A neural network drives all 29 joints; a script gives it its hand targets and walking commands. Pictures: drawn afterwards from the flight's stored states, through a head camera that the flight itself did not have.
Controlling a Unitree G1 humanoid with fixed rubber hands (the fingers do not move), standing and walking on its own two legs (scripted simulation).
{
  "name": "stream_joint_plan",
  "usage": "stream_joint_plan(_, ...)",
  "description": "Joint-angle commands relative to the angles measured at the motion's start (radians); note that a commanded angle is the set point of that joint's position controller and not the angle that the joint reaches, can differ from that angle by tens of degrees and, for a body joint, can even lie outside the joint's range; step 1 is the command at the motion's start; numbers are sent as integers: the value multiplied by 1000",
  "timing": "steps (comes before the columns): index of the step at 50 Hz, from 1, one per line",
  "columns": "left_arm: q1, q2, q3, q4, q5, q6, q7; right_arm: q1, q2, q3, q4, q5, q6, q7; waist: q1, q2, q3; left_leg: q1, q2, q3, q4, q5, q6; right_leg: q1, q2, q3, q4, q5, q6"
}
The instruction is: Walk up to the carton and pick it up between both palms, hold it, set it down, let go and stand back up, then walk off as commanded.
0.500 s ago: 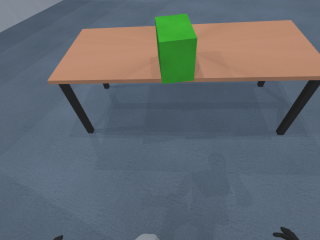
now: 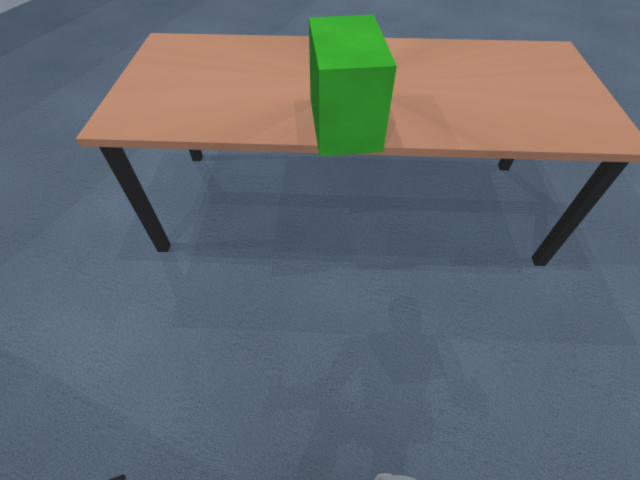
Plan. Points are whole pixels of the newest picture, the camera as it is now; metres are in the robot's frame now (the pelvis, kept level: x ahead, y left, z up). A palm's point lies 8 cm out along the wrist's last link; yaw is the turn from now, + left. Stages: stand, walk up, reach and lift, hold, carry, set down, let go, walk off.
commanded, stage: walk off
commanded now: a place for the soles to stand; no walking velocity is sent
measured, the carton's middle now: (346, 85) +1.03 -0.05 -0.07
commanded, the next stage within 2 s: stand in 0.50 s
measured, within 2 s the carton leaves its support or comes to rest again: neither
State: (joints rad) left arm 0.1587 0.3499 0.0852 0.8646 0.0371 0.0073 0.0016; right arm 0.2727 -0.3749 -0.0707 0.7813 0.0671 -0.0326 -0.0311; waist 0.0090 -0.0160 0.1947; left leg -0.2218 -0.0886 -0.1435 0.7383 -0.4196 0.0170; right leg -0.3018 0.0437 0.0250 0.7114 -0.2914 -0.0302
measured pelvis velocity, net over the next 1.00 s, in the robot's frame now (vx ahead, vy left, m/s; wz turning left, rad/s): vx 0.01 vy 0.02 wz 0.01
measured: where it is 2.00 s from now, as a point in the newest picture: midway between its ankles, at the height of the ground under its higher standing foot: outside the picture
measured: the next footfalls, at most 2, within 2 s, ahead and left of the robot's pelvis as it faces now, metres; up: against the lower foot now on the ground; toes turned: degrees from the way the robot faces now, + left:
none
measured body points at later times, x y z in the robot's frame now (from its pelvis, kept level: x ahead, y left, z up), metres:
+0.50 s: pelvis +0.01 +0.00 +0.00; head +0.03 +0.00 +0.45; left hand +0.13 +0.31 -0.10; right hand +0.12 -0.32 -0.10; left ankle +0.01 +0.13 -0.71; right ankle +0.04 -0.10 -0.71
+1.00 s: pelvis +0.01 +0.02 +0.02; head +0.02 +0.02 +0.47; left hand +0.13 +0.32 -0.09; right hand +0.13 -0.30 -0.07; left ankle +0.01 +0.13 -0.71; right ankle +0.04 -0.10 -0.71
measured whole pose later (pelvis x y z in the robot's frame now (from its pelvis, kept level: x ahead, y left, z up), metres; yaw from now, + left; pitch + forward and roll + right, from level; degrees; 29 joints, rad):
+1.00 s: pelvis +0.01 +0.02 +0.02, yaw +0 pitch -4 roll -1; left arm 0.16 0.35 0.09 0.87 0.04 -0.02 0.00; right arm 0.22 -0.37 -0.07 0.80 0.07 -0.04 -0.02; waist 0.01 0.00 0.09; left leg -0.18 -0.07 -0.15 0.59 -0.33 0.02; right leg -0.21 0.04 0.03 0.54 -0.26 -0.02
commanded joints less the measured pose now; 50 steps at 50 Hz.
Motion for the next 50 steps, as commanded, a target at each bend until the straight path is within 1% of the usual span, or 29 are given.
stream_joint_plan(1, -3, 283, 49, -43, -10, -64, -4, -22, -243, -34, 0, -54, -16, -21, 20, -52, -247, -186, 40, 19, 139, -265, -6, 261, -359, 453, -305, 211, -172)
stream_joint_plan(2, -14, 263, 44, -51, -8, -68, -4, -18, -234, -32, 2, -56, -19, -17, 12, -44, -216, -208, 54, 27, 130, -240, -4, 255, -331, 413, -289, 231, -171)
stream_joint_plan(4, -3, 247, 35, -49, -15, -70, 0, -12, -217, -26, -2, -63, -26, -12, 10, -71, -225, -234, 80, 44, 53, -180, 1, 321, -302, 356, -240, 417, -155)
stream_joint_plan(5, -1, 245, 35, -50, -15, -70, 3, -5, -210, -24, -4, -64, -30, -13, 5, -78, -233, -217, 91, 53, -7, -118, 6, 327, -289, 322, -203, 506, -144)
stream_joint_plan(6, -12, 246, 33, -56, -17, -67, 3, 9, -208, -23, -3, -63, -35, -14, -4, -73, -256, -167, 108, 62, -90, -5, 10, 319, -270, 276, -170, 548, -133)
stream_joint_plan(7, -22, 248, 35, -63, -20, -63, 3, 5, -214, -24, -4, -63, -38, -14, 0, -37, -283, -91, 121, 41, -112, 223, 15, 268, -244, 247, -146, 529, -113)
stream_joint_plan(8, -34, 247, 37, -73, -22, -58, 3, -3, -224, -26, -5, -64, -40, -16, 4, -31, -300, -29, 131, -12, -102, 336, 33, 206, -212, 218, -117, 508, -100)
stream_joint_plan(9, -50, 254, 40, -80, -23, -52, 3, 3, -230, -27, -4, -67, -40, -17, -2, -42, -290, 22, 149, -67, -127, 368, 51, 129, -191, 197, -97, 430, -86)
stream_joint_plan(11, -88, 246, 39, -77, -23, -44, -4, -33, -249, -24, -5, -74, -40, -16, -8, -1, -258, 30, 200, -251, -246, 244, 107, 21, -106, 166, -93, 136, -37)
stream_joint_plan(12, -79, 243, 38, -67, -20, -38, -6, -48, -269, -28, -1, -74, -36, -13, -6, 37, -210, -13, 242, -325, -294, 175, 152, -1, -60, 128, -52, 5, -5)
stream_joint_plan(13, -73, 232, 37, -66, -18, -40, -7, -65, -274, -29, -3, -74, -38, -11, 2, 48, -184, -38, 275, -377, -308, 196, 174, 3, -48, 109, -30, 11, 5)
stream_joint_plan(14, -63, 229, 39, -64, -18, -46, -7, -71, -269, -24, -3, -72, -42, -12, 13, 43, -186, -49, 277, -373, -298, 273, 172, 29, -62, 117, -41, 77, 7)
stream_joint_plan(15, -49, 237, 40, -61, -15, -51, -7, -74, -264, -20, -3, -68, -43, -12, 20, 44, -197, -56, 255, -329, -263, 306, 156, 46, -86, 141, -74, 123, 3)
stream_joint_plan(16, -37, 242, 45, -60, -11, -56, -6, -81, -253, -16, -3, -64, -41, -13, 28, 34, -202, -81, 222, -279, -229, 305, 128, 81, -113, 194, -120, 149, -4)
stream_joint_plan(17, -33, 251, 47, -60, -9, -63, -7, -91, -238, -13, -8, -62, -39, -14, 30, 23, -213, -115, 180, -216, -198, 289, 89, 123, -143, 246, -170, 147, -26)
stream_joint_plan(19, -24, 271, 50, -54, -7, -69, -10, -98, -221, -16, -5, -61, -34, -13, 34, -43, -225, -144, 71, -38, -82, 173, 25, 154, -243, 376, -325, 28, -87)
stream_joint_plan(20, -37, 274, 47, -54, -8, -68, -10, -75, -224, -21, 6, -63, -34, -11, 22, -53, -207, -138, 65, 8, -77, 74, 19, 131, -277, 395, -349, -22, -113)
stream_joint_plan(21, -59, 271, 44, -54, -10, -67, -11, -55, -228, -25, 19, -66, -35, -10, 8, -66, -189, -118, 77, 23, -93, 42, 20, 105, -279, 375, -352, -55, -126)
stream_joint_plan(23, -87, 258, 36, -57, -14, -62, -13, -30, -224, -24, 30, -69, -43, -4, -9, -38, -197, -32, 103, 1, -147, 140, 31, 46, -229, 294, -310, -54, -128)
stream_joint_plan(25, -104, 246, 36, -61, -17, -55, -14, -17, -237, -24, 30, -73, -50, -6, -11, -1, -227, 13, 158, -134, -231, 208, 69, 23, -144, 205, -207, 40, -83)
stream_joint_plan(26, -99, 194, 9, -35, -40, -52, -7, -107, -217, -10, -2, -116, -45, 0, 13, 100, -188, -17, 198, -212, -279, 290, 83, 53, -115, 180, -190, 145, -45)
stream_joint_plan(27, -92, 198, 11, -29, -47, -51, -2, -123, -212, -7, -9, -115, -41, 2, 23, 85, -217, -42, 206, -215, -276, 331, 95, 124, -97, 148, -171, 166, -32)
stream_joint_plan(28, -78, 203, 13, -27, -47, -55, 0, -133, -218, -4, -11, -112, -41, 1, 31, 67, -229, -45, 198, -205, -264, 369, 92, 156, -105, 153, -184, 209, -35)
stream_joint_plan(29, -81, 209, 12, -25, -45, -57, 1, -137, -215, -1, -7, -107, -39, 1, 26, 50, -247, -21, 189, -182, -251, 395, 83, 170, -117, 156, -195, 255, -42)
stream_joint_plan(32, -98, 220, 12, -19, -43, -59, 4, -118, -203, 4, 0, -101, -32, 0, 5, 65, -267, 34, 161, -136, -238, 453, 58, 169, -143, 165, -214, 325, -57)
stream_joint_plan(36, -107, 208, 7, -14, -44, -53, 5, -129, -207, 4, 3, -105, -28, 0, 5, 61, -243, 31, 181, -156, -284, 442, 67, 172, -118, 136, -221, 280, -40)
stream_joint_plan(39, -105, 199, 7, -16, -48, -51, 4, -140, -210, 5, 6, -107, -28, 2, 10, 79, -231, 13, 188, -167, -313, 424, 69, 190, -110, 126, -234, 254, -33)
stream_joint_plan(41, -104, 197, 5, -15, -47, -50, 4, -144, -207, 4, 6, -104, -27, 1, 7, 66, -226, 18, 184, -162, -322, 408, 67, 190, -111, 126, -247, 257, -33)
stream_joint_plan(50, -102, 195, 5, -2, -44, -52, 1, -146, -198, 9, 16, -104, -24, 6, 3, 68, -221, 31, 171, -143, -362, 376, 54, 212, -120, 119, -294, 245, -30)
